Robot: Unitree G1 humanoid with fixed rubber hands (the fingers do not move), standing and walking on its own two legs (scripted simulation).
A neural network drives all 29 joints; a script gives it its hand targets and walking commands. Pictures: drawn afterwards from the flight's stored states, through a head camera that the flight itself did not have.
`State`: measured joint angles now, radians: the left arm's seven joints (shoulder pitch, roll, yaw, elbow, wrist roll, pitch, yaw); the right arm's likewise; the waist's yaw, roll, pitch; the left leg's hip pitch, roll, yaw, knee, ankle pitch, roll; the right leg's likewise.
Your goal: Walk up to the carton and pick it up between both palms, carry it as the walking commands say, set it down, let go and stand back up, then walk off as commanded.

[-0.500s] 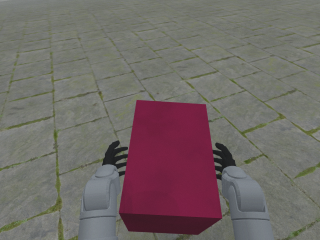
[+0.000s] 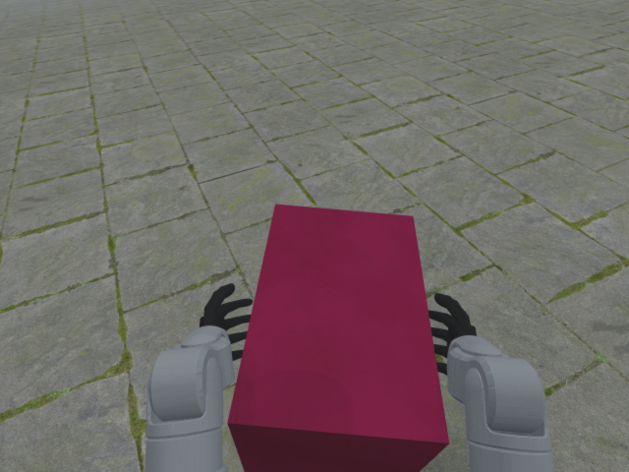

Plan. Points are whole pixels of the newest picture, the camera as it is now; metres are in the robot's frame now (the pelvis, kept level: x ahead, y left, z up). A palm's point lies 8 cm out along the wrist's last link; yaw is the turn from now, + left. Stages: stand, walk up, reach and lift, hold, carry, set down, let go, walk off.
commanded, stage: carry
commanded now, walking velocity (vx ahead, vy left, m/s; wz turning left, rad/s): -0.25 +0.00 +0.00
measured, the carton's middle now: (333, 343) +0.31 +0.01 +0.01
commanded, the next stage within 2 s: none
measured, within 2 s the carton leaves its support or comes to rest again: neither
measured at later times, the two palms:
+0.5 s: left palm out of the picture +0.07 +0.19 +0.09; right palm out of the picture +0.09 -0.10 +0.09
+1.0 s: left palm out of the picture -0.12 +0.17 +0.09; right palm out of the picture -0.13 -0.12 +0.09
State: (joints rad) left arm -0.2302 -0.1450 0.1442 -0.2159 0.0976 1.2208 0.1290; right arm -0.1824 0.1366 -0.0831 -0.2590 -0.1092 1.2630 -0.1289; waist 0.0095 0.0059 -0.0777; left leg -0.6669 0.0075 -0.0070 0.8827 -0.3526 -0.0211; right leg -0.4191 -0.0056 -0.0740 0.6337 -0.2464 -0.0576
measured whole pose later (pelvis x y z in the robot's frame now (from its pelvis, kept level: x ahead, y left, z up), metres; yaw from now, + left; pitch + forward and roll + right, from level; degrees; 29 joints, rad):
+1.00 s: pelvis -0.38 +0.02 +0.01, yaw -1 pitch +2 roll +0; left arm -0.19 -0.14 0.16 -0.24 0.13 1.23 0.10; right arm -0.18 0.14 -0.05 -0.21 -0.08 1.26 -0.15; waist -0.01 -0.02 -0.12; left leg -0.37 0.01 0.07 0.55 -0.22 0.03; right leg -0.46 -0.05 -0.05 0.69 -0.32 0.02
